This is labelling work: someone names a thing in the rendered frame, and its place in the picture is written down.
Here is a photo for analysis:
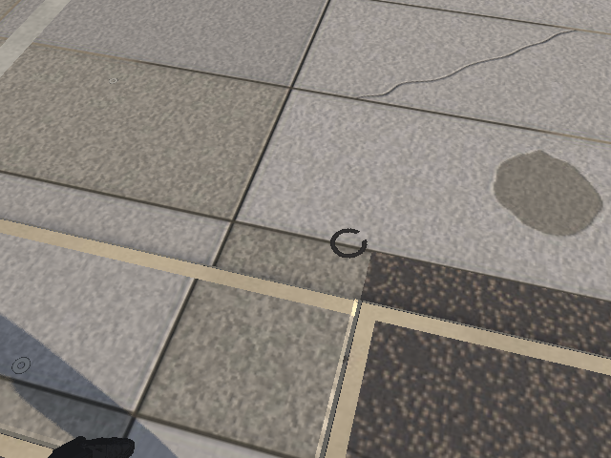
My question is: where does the robot left hand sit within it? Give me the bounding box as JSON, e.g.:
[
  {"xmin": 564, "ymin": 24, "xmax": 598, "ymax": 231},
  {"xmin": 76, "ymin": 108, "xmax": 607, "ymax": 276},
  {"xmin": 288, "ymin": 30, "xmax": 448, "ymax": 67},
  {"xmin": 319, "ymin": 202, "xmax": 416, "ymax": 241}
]
[{"xmin": 48, "ymin": 436, "xmax": 135, "ymax": 458}]

